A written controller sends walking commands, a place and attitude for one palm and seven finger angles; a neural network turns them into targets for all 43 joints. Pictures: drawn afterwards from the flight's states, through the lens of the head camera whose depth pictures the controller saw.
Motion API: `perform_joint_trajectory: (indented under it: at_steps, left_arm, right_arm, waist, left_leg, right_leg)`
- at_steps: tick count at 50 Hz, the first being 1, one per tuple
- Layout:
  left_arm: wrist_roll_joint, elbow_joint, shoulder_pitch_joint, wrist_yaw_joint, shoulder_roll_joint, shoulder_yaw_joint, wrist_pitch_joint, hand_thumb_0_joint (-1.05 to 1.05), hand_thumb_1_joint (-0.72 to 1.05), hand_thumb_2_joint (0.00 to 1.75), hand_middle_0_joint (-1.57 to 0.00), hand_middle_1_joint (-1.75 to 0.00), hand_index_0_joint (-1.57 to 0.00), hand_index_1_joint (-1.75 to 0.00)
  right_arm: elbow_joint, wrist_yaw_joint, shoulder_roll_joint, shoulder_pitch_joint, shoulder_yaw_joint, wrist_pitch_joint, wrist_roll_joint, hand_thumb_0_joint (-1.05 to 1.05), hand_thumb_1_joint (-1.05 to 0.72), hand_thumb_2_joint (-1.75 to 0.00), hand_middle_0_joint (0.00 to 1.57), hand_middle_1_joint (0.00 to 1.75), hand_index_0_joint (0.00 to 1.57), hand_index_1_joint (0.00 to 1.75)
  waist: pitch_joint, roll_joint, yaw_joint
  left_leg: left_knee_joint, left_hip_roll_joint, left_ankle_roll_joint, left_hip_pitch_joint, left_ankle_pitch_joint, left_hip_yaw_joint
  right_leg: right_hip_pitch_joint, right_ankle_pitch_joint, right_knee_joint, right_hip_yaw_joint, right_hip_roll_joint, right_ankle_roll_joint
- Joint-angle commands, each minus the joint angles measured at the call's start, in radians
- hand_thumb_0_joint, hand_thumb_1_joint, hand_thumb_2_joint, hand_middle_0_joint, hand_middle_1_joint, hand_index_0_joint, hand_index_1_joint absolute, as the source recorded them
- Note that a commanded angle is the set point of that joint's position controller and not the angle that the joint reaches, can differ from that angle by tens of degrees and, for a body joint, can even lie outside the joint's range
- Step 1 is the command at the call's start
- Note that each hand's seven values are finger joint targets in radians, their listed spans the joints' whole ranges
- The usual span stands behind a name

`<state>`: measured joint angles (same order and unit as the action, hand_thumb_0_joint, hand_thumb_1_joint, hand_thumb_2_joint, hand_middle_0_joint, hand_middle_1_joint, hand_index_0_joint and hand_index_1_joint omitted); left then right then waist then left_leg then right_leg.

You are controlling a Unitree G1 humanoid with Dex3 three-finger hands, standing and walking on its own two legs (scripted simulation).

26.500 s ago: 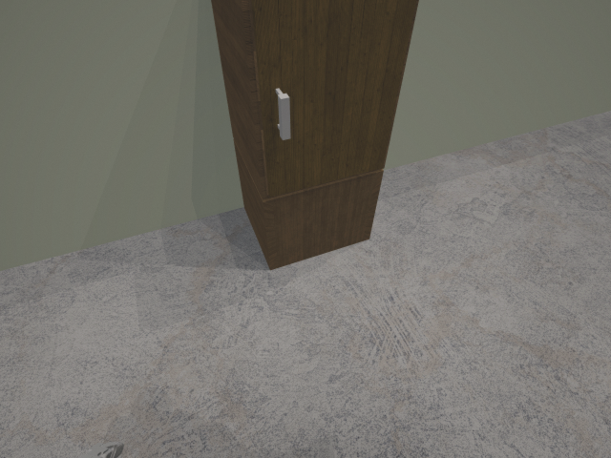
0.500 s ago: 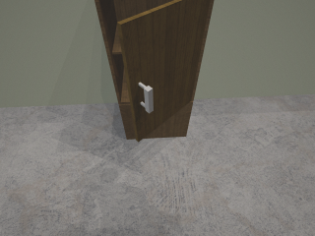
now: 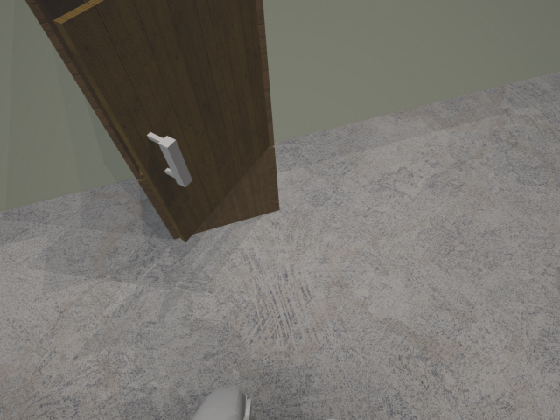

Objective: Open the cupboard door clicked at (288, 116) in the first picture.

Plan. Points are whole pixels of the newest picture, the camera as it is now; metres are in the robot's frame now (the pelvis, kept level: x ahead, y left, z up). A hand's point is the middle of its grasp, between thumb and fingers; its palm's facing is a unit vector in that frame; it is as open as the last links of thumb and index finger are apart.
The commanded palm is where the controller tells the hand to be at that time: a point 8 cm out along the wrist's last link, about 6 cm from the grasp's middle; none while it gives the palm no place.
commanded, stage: walk to a spot facing it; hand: left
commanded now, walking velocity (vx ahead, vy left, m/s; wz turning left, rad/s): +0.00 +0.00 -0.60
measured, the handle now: (169, 159) +0.57 +0.27 -0.04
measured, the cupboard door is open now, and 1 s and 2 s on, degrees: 41 41 41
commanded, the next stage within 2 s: none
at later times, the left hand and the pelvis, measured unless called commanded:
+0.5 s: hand (154, 404) +0.14 +0.23 -0.16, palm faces -0.21 -0.95 -0.25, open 7.4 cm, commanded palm none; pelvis +0.01 +0.03 +0.00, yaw -17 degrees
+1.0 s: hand (239, 356) +0.23 +0.10 -0.17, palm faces -0.55 -0.82 -0.18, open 7.4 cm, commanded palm none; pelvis +0.05 -0.01 -0.01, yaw -35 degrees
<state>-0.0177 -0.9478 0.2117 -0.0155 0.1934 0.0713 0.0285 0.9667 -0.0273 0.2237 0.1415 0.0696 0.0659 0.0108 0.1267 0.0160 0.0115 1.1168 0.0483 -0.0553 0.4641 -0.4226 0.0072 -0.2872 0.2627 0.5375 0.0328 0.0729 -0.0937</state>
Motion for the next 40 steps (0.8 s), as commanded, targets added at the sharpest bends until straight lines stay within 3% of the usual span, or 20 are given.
perform_joint_trajectory:
  at_steps: [1, 10, 12, 14, 15, 16, 17, 18, 19, 20, 23, 25, 28, 30, 31, 32, 33, 34, 37, 40]
  left_arm:
    - [-0.006, 0.051, 0.073, -0.012, 0.198, 0.05, -0.021, 0.0, 0.9, 0.9, -0.2, -0.3, -0.2, -0.3]
    - [-0.014, 0.065, 0.093, -0.006, 0.216, 0.063, -0.014, 0.0, 0.9, 0.9, -0.2, -0.3, -0.2, -0.3]
    - [-0.012, 0.077, 0.063, -0.005, 0.226, 0.065, -0.011, 0.0, 0.9, 0.9, -0.2, -0.3, -0.2, -0.3]
    - [-0.005, 0.088, 0.016, -0.005, 0.219, 0.063, -0.008, 0.0, 0.9, 0.9, -0.2, -0.3, -0.2, -0.3]
    - [-0.001, 0.097, -0.005, -0.004, 0.192, 0.055, -0.007, 0.0, 0.9, 0.9, -0.2, -0.3, -0.2, -0.3]
    - [0.009, 0.118, 0.018, 0.008, 0.137, 0.043, -0.005, 0.0, 0.9, 0.9, -0.2, -0.3, -0.2, -0.3]
    - [0.0, 0.144, -0.013, 0.021, 0.142, 0.038, -0.01, 0.0, 0.9, 0.9, -0.2, -0.3, -0.2, -0.3]
    - [-0.01, 0.159, -0.01, 0.032, 0.16, 0.045, -0.012, 0.0, 0.9, 0.9, -0.2, -0.3, -0.2, -0.3]
    - [-0.021, 0.127, -0.024, 0.036, 0.16, 0.054, -0.003, 0.0, 0.9, 0.9, -0.2, -0.3, -0.2, -0.3]
    - [-0.015, 0.121, 0.002, 0.04, 0.16, 0.053, 0.0, 0.0, 0.9, 0.9, -0.2, -0.3, -0.2, -0.3]
    - [-0.003, 0.134, -0.046, 0.053, 0.122, 0.031, 0.004, 0.0, 0.9, 0.9, -0.2, -0.3, -0.2, -0.3]
    - [-0.004, 0.148, -0.085, 0.058, 0.113, 0.021, 0.001, 0.0, 0.9, 0.9, -0.2, -0.3, -0.2, -0.3]
    - [0.0, 0.142, -0.085, 0.062, 0.118, 0.017, -0.003, 0.0, 0.9, 0.9, -0.2, -0.3, -0.2, -0.3]
    - [0.0, 0.116, 0.007, 0.059, 0.154, 0.026, -0.011, 0.0, 0.9, 0.9, -0.2, -0.3, -0.2, -0.3]
    - [-0.007, 0.09, 0.088, 0.048, 0.24, 0.044, -0.019, 0.0, 0.9, 0.9, -0.2, -0.3, -0.2, -0.3]
    - [-0.007, 0.071, 0.161, 0.028, 0.352, 0.068, -0.023, 0.0, 0.9, 0.9, -0.2, -0.3, -0.2, -0.3]
    - [0.002, 0.066, 0.172, 0.016, 0.351, 0.061, -0.018, 0.0, 0.9, 0.9, -0.2, -0.3, -0.2, -0.3]
    - [-0.004, 0.084, 0.096, 0.005, 0.311, 0.062, -0.011, 0.0, 0.9, 0.9, -0.2, -0.3, -0.2, -0.3]
    - [-0.007, 0.126, -0.038, -0.004, 0.237, 0.041, -0.005, 0.0, 0.9, 0.9, -0.2, -0.3, -0.2, -0.3]
    - [-0.011, 0.12, -0.038, -0.001, 0.24, 0.04, -0.01, 0.0, 0.9, 0.9, -0.2, -0.3, -0.2, -0.3]
  right_arm:
    - [-0.093, -0.01, 0.068, -0.014, 0.011, -0.028, 0.003, 0.0, -0.9, -0.9, 0.2, 0.3, 0.2, 0.3]
    - [-0.153, -0.015, 0.07, -0.089, 0.009, -0.048, -0.01, 0.0, -0.9, -0.9, 0.2, 0.3, 0.2, 0.3]
    - [-0.149, -0.017, 0.07, -0.045, 0.006, -0.054, -0.014, 0.0, -0.9, -0.9, 0.2, 0.3, 0.2, 0.3]
    - [-0.133, -0.021, 0.082, 0.034, 0.007, -0.061, -0.016, 0.0, -0.9, -0.9, 0.2, 0.3, 0.2, 0.3]
    - [-0.118, -0.025, 0.108, 0.088, 0.011, -0.07, -0.013, 0.0, -0.9, -0.9, 0.2, 0.3, 0.2, 0.3]
    - [-0.125, -0.029, 0.203, 0.097, 0.025, -0.08, 0.005, 0.0, -0.9, -0.9, 0.2, 0.3, 0.2, 0.3]
    - [-0.141, -0.032, 0.249, 0.113, 0.03, -0.071, 0.014, 0.0, -0.9, -0.9, 0.2, 0.3, 0.2, 0.3]
    - [-0.169, -0.026, 0.248, 0.095, 0.022, -0.067, 0.025, 0.0, -0.9, -0.9, 0.2, 0.3, 0.2, 0.3]
    - [-0.157, -0.027, 0.203, 0.064, 0.011, -0.072, 0.031, 0.0, -0.9, -0.9, 0.2, 0.3, 0.2, 0.3]
    - [-0.172, -0.029, 0.178, 0.029, -0.001, -0.073, 0.027, 0.0, -0.9, -0.9, 0.2, 0.3, 0.2, 0.3]
    - [-0.161, -0.027, 0.17, 0.066, 0.002, -0.075, 0.029, 0.0, -0.9, -0.9, 0.2, 0.3, 0.2, 0.3]
    - [-0.147, -0.023, 0.183, 0.116, 0.01, -0.072, 0.029, 0.0, -0.9, -0.9, 0.2, 0.3, 0.2, 0.3]
    - [-0.134, -0.015, 0.216, 0.13, 0.021, -0.065, 0.024, 0.0, -0.9, -0.9, 0.2, 0.3, 0.2, 0.3]
    - [-0.143, -0.008, 0.221, 0.11, 0.023, -0.06, 0.016, 0.0, -0.9, -0.9, 0.2, 0.3, 0.2, 0.3]
    - [-0.157, -0.002, 0.18, 0.107, 0.019, -0.06, 0.003, 0.0, -0.9, -0.9, 0.2, 0.3, 0.2, 0.3]
    - [-0.209, -0.001, 0.106, 0.048, -0.001, -0.057, -0.006, 0.0, -0.9, -0.9, 0.2, 0.3, 0.2, 0.3]
    - [-0.204, -0.011, 0.14, 0.026, 0.0, -0.045, -0.005, 0.0, -0.9, -0.9, 0.2, 0.3, 0.2, 0.3]
    - [-0.188, -0.014, 0.127, 0.024, 0.004, -0.044, -0.005, 0.0, -0.9, -0.9, 0.2, 0.3, 0.2, 0.3]
    - [-0.141, -0.002, 0.11, 0.047, 0.0, -0.037, 0.0, 0.0, -0.9, -0.9, 0.2, 0.3, 0.2, 0.3]
    - [-0.128, 0.004, 0.083, 0.075, -0.002, -0.034, 0.001, 0.0, -0.9, -0.9, 0.2, 0.3, 0.2, 0.3]
  waist:
    - [-0.181, -0.101, 0.022]
    - [-0.188, -0.133, 0.042]
    - [-0.21, -0.145, 0.018]
    - [-0.221, -0.13, -0.026]
    - [-0.238, -0.057, -0.053]
    - [-0.225, 0.202, -0.045]
    - [-0.17, 0.26, -0.048]
    - [-0.144, 0.134, -0.038]
    - [-0.122, 0.18, -0.009]
    - [-0.121, 0.235, 0.011]
    - [-0.144, 0.174, -0.005]
    - [-0.151, 0.19, -0.038]
    - [-0.158, 0.219, -0.038]
    - [-0.182, 0.168, 0.018]
    - [-0.237, -0.029, 0.055]
    - [-0.259, -0.352, 0.097]
    - [-0.237, -0.256, 0.11]
    - [-0.217, -0.299, 0.071]
    - [-0.187, -0.162, 0.009]
    - [-0.187, -0.122, -0.002]
  left_leg:
    - [-0.054, 0.003, -0.012, 0.082, 0.027, -0.041]
    - [-0.295, -0.04, 0.002, 0.002, -0.025, -0.053]
    - [-0.402, -0.049, 0.01, -0.067, 0.007, -0.054]
    - [-0.607, -0.048, 0.017, -0.242, 0.126, -0.059]
    - [-0.741, 0.02, 0.032, -0.409, 0.187, -0.102]
    - [-0.838, 0.26, 0.116, -0.544, 0.223, -0.347]
    - [-0.871, 0.452, 0.229, -0.461, 0.344, -0.476]
    - [-0.866, 0.466, 0.274, -0.293, 0.274, -0.44]
    - [-0.842, 0.357, 0.23, -0.269, 0.397, -0.356]
    - [-0.801, 0.316, 0.203, -0.264, 0.508, -0.24]
    - [-0.713, 0.243, 0.171, -0.369, 0.778, -0.051]
    - [-0.682, 0.234, 0.155, -0.378, 0.798, 0.001]
    - [-0.639, 0.251, 0.137, -0.34, 0.737, 0.024]
    - [-0.497, 0.22, 0.08, -0.245, 0.631, 0.068]
    - [-0.303, 0.151, 0.021, -0.066, 0.399, 0.144]
    - [-0.035, 0.01, -0.019, 0.133, -0.233, 0.149]
    - [0.062, 0.037, -0.004, 0.14, -0.252, -0.009]
    - [0.102, 0.051, -0.004, 0.171, -0.187, -0.029]
    - [0.019, 0.054, -0.016, 0.063, -0.033, -0.005]
    - [-0.121, 0.024, -0.018, -0.005, -0.001, 0.016]
  right_leg:
    - [0.216, -0.403, -0.183, 0.346, -0.262, -0.093]
    - [0.199, -0.477, -0.148, 0.468, -0.244, -0.115]
    - [0.173, -0.491, -0.127, 0.469, -0.227, -0.099]
    - [0.06, -0.428, -0.084, 0.45, -0.186, -0.043]
    - [-0.076, -0.273, -0.026, 0.388, -0.123, 0.007]
    - [-0.293, 0.066, 0.121, 0.234, 0.019, 0.068]
    - [-0.352, 0.36, 0.36, 0.056, 0.018, 0.12]
    - [-0.294, 0.338, 0.521, 0.041, -0.035, 0.131]
    - [-0.304, 0.277, 0.599, 0.041, -0.034, 0.14]
    - [-0.315, 0.242, 0.644, 0.026, -0.059, 0.144]
    - [-0.296, 0.21, 0.521, -0.05, -0.081, 0.148]
    - [-0.213, 0.187, 0.362, -0.105, -0.071, 0.139]
    - [-0.081, 0.136, 0.193, -0.143, -0.049, 0.115]
    - [0.13, -0.064, -0.018, -0.14, -0.048, 0.092]
    - [0.349, -0.346, -0.079, 0.042, -0.2, 0.034]
    - [0.397, -0.681, -0.148, 0.412, -0.474, -0.101]
    - [0.316, -0.548, -0.155, 0.411, -0.481, -0.17]
    - [0.272, -0.4, -0.16, 0.408, -0.406, -0.159]
    - [0.126, -0.318, -0.161, 0.263, -0.307, -0.102]
    - [0.093, -0.229, -0.183, 0.27, -0.281, -0.098]
